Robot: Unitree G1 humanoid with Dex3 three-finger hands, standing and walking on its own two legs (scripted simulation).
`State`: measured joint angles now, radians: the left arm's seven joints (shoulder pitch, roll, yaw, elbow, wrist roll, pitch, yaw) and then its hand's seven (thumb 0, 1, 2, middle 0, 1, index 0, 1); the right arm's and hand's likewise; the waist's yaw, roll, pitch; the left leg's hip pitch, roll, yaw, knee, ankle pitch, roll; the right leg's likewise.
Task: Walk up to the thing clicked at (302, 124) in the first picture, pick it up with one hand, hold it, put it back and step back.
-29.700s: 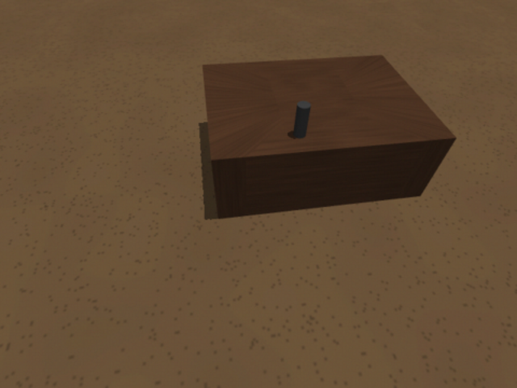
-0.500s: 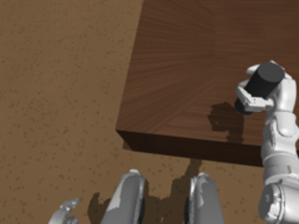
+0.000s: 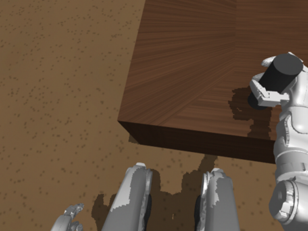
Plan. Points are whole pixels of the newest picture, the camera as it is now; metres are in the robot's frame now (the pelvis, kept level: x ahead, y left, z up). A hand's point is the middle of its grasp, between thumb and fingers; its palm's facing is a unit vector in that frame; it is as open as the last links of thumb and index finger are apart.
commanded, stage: lower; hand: right
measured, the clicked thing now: (270, 85) +0.48 -0.23 -0.02
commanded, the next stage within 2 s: loosen in 0.42 s
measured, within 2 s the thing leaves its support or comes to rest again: rests again in 0.28 s
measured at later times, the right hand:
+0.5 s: hand (261, 90) +0.49 -0.22 -0.05, palm faces +0.15 +0.99 -0.01, open 7.6 cm
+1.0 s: hand (264, 86) +0.49 -0.22 -0.04, palm faces +0.16 +0.99 -0.02, open 12.0 cm
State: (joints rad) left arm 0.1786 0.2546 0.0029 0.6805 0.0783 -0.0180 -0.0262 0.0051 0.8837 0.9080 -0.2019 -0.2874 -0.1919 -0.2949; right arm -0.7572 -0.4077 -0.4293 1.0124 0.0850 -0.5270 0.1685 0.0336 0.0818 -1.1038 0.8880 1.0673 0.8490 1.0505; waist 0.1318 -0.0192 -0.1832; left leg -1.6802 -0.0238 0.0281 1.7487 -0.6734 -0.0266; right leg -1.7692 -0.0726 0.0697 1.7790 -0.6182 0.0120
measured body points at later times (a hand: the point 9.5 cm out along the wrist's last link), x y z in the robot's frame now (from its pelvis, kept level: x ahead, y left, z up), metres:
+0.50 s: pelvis -0.01 +0.01 -0.05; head +0.20 -0.03 +0.35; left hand +0.10 +0.28 -0.17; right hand +0.47 -0.27 -0.05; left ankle +0.06 +0.13 -0.49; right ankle +0.07 -0.13 -0.49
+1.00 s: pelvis -0.01 +0.01 -0.05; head +0.19 -0.02 +0.35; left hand +0.09 +0.28 -0.18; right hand +0.48 -0.27 -0.04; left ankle +0.06 +0.13 -0.49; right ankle +0.07 -0.13 -0.49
